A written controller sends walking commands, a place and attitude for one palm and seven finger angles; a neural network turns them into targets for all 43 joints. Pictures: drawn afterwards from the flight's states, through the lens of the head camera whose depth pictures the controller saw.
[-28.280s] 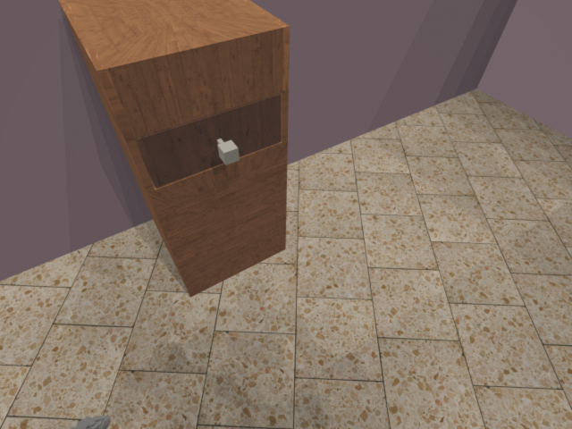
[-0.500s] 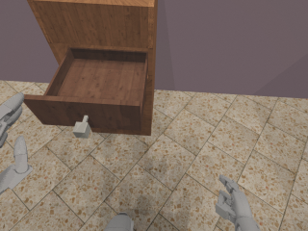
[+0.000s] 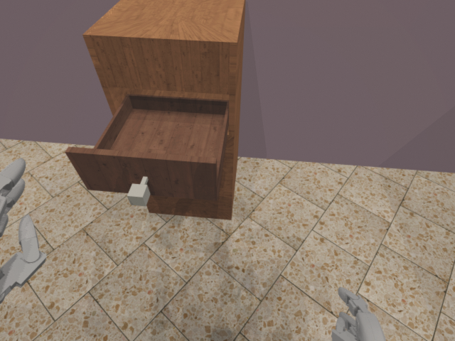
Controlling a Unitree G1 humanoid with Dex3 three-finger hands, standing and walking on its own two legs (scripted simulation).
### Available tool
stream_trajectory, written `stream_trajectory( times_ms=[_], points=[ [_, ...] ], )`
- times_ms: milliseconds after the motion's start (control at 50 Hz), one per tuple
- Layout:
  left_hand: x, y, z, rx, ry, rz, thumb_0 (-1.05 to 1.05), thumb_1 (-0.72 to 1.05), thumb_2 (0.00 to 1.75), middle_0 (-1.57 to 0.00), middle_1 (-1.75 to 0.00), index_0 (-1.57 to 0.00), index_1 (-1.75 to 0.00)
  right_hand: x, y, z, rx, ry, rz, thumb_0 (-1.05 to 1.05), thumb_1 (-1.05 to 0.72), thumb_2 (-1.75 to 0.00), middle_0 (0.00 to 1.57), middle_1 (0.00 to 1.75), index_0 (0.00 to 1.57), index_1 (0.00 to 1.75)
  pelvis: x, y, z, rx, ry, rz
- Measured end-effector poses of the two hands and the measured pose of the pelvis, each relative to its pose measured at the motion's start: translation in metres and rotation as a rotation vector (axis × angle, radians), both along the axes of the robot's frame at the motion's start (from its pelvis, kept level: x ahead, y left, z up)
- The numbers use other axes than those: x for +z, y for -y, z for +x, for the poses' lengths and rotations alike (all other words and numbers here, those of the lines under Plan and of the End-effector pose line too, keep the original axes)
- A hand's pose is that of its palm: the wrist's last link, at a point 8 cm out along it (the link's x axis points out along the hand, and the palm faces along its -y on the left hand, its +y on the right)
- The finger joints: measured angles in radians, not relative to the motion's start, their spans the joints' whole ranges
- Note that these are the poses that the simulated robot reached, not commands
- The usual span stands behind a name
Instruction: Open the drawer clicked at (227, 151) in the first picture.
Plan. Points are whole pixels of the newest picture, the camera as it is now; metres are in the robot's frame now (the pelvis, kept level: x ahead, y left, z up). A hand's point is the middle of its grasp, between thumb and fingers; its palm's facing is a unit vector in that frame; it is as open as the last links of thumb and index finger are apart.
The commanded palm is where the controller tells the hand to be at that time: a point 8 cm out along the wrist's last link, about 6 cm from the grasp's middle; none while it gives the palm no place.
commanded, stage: stop stepping back and stand still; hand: left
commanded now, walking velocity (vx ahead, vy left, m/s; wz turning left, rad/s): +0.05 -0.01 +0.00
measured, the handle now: (141, 189) +0.49 +0.25 -0.10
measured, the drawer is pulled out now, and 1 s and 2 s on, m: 0.30 0.30 0.30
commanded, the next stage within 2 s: let the arm hang, fingers relaxed in 0.04 s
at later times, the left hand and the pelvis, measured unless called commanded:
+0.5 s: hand out of the picture +0.05 +0.19 -0.17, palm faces +0.08 -0.98 -0.17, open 6.9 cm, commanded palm none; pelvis +0.01 +0.01 +0.00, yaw +1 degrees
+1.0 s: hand out of the picture -0.01 +0.17 -0.17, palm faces +0.04 -0.99 -0.16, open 7.4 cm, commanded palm none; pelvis +0.00 +0.02 +0.01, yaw -1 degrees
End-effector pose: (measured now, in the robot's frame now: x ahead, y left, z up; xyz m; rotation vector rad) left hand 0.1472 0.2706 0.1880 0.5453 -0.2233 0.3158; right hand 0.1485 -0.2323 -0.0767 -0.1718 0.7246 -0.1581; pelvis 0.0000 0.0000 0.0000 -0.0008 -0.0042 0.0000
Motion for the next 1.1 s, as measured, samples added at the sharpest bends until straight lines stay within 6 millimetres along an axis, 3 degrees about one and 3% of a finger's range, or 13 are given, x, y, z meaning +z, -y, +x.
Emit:
stream_trajectory(
  times_ms=[160,200,260,300,340,400,540,660,760,900,1100],
  points=[
    [-0.021,-0.002,0.016,0.007,-0.049,-0.056,0.02,0.89,0.90,-0.21,-0.30,-0.21,-0.30,-0.005,-0.017,0.010,0.052,-0.013,0.028,0.01,-0.90,-0.90,0.20,0.30,0.20,0.30,0.000,-0.003,0.007,0.008,-0.010,-0.001],
    [-0.066,-0.009,0.030,0.010,-0.210,-0.089,0.01,0.89,0.90,-0.20,-0.30,-0.21,-0.30,-0.019,-0.016,0.011,0.078,-0.058,0.040,0.00,-0.90,-0.90,0.20,0.30,0.20,0.30,-0.004,-0.006,0.007,0.017,-0.024,0.003],
    [-0.165,-0.014,0.033,0.086,-0.580,-0.243,0.00,0.89,0.90,-0.20,-0.30,-0.20,-0.30,-0.041,-0.015,0.002,0.076,-0.159,0.050,0.00,-0.90,-0.90,0.20,0.30,0.20,0.30,-0.009,-0.010,0.007,0.023,-0.025,0.009],
    [-0.228,-0.005,0.017,0.128,-0.829,-0.346,0.01,0.90,0.90,-0.20,-0.30,-0.20,-0.29,-0.049,-0.014,-0.011,0.055,-0.222,0.048,0.00,-0.91,-0.90,0.20,0.30,0.20,0.30,-0.011,-0.011,0.007,0.023,-0.011,0.014],
    [-0.277,0.012,-0.011,0.144,-1.047,-0.433,0.01,0.90,0.90,-0.19,-0.30,-0.20,-0.29,-0.052,-0.014,-0.030,0.025,-0.286,0.038,0.00,-0.91,-0.90,0.20,0.30,0.20,0.30,-0.010,-0.011,0.007,0.019,0.006,0.016],
    [-0.322,0.043,-0.061,0.143,-1.305,-0.542,0.01,0.91,0.90,-0.19,-0.30,-0.20,-0.29,-0.053,-0.013,-0.064,-0.015,-0.399,0.015,0.00,-0.91,-0.90,0.20,0.30,0.20,0.30,-0.007,-0.011,0.007,0.010,0.022,0.010],
    [-0.331,0.025,-0.124,0.292,-1.460,-0.591,-0.03,0.99,0.90,-0.20,-0.30,-0.21,-0.29,-0.053,-0.017,-0.142,-0.061,-0.676,0.000,0.00,-0.91,-0.90,0.20,0.30,0.20,0.30,0.003,-0.011,0.007,0.016,0.016,-0.010],
    [-0.324,0.017,-0.164,0.355,-1.586,-0.564,-0.01,0.94,0.90,-0.20,-0.30,-0.20,-0.29,-0.058,-0.031,-0.178,-0.099,-0.762,0.047,0.00,-0.91,-0.90,0.20,0.30,0.20,0.30,0.007,-0.017,0.008,0.005,0.025,-0.009],
    [-0.321,0.020,-0.177,0.369,-1.618,-0.562,0.00,0.92,0.90,-0.20,-0.30,-0.20,-0.29,-0.064,-0.048,-0.189,-0.100,-0.777,0.095,0.00,-0.91,-0.90,0.20,0.30,0.20,0.30,0.007,-0.019,0.006,-0.002,0.031,-0.006],
    [-0.324,0.035,-0.172,0.335,-1.601,-0.585,0.01,0.91,0.90,-0.20,-0.30,-0.20,-0.29,-0.068,-0.066,-0.187,-0.095,-0.756,0.141,0.00,-0.91,-0.90,0.20,0.30,0.20,0.30,0.008,-0.020,0.004,-0.010,0.033,-0.003],
    [-0.329,0.049,-0.163,0.298,-1.579,-0.611,0.01,0.92,0.90,-0.20,-0.30,-0.20,-0.29,-0.068,-0.069,-0.184,-0.109,-0.730,0.146,0.00,-0.91,-0.90,0.20,0.30,0.20,0.30,0.007,-0.019,0.004,-0.012,0.031,-0.002]
  ],
)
